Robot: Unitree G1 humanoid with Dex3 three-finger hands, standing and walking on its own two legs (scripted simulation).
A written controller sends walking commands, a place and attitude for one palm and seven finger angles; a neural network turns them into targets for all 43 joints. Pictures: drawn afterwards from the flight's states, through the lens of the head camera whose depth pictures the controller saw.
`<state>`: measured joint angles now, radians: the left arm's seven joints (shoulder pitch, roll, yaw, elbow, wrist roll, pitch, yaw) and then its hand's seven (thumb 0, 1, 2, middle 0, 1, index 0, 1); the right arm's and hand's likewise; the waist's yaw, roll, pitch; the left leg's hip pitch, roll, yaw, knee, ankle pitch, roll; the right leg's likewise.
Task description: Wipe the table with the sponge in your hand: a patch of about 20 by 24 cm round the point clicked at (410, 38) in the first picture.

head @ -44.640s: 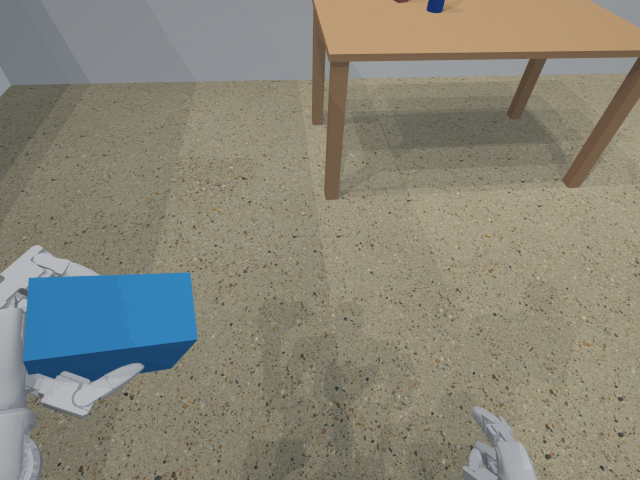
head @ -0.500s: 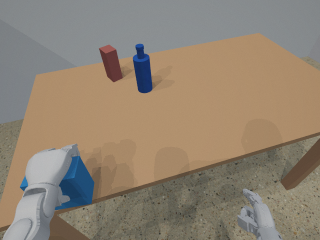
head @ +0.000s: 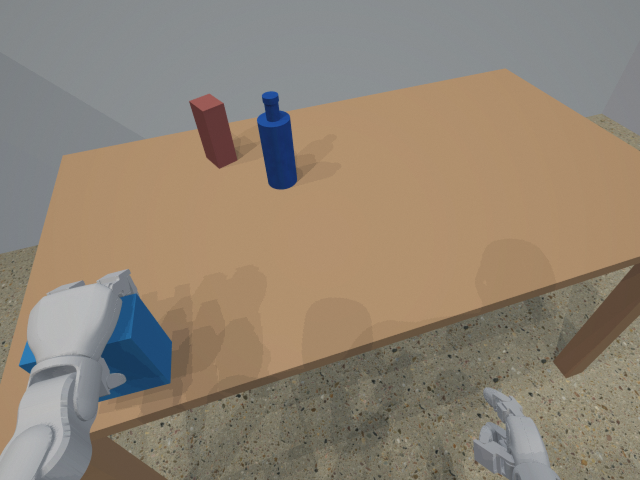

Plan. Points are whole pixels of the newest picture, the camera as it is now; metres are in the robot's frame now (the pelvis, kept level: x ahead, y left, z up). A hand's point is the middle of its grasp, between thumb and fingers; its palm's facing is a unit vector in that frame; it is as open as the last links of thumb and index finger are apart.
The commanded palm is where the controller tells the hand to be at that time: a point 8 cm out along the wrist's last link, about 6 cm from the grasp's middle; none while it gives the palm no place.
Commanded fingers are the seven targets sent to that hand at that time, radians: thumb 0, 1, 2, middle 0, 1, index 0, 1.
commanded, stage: lower the sponge onto the table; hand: left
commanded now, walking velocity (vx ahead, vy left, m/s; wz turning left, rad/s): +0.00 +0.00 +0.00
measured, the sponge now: (114, 359) +0.22 +0.33 +0.01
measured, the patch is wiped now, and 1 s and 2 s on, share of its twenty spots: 0.00 0.00 0.05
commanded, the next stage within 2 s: wipe forward along the first lane in 1.44 s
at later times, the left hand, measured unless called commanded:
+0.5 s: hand (92, 333) +0.23 +0.34 +0.06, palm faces +0.05 -0.05 -1.00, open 10.6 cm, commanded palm +0.20 +0.32 +0.12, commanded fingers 0.00 0.10 1.30 -1.20 -1.60 -1.20 -1.60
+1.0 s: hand (112, 357) +0.22 +0.32 +0.02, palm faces -0.07 -0.08 -0.99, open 10.6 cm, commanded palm +0.20 +0.31 +0.10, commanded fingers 0.00 0.10 1.30 -1.20 -1.60 -1.20 -1.60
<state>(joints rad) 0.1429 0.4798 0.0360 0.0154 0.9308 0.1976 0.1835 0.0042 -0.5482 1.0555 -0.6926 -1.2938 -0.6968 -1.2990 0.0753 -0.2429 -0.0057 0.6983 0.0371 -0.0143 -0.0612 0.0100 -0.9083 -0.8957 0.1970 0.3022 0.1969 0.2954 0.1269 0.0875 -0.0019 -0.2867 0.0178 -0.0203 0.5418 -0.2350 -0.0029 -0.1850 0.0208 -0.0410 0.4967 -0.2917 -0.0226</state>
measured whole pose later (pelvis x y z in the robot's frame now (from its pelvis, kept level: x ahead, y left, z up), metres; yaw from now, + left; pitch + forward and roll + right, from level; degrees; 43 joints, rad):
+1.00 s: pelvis +0.00 +0.00 +0.00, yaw +1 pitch +0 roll -1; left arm 0.11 0.44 -0.01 0.16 0.93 0.32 0.15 0.00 -0.55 1.06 -0.69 -1.30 -0.69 -1.31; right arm 0.08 -0.25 0.01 0.69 0.05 0.01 -0.05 0.01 -0.91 -0.90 0.20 0.30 0.20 0.30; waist 0.10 0.09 -0.03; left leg -0.33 0.01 -0.03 0.57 -0.25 0.00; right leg -0.23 0.01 -0.05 0.54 -0.32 -0.02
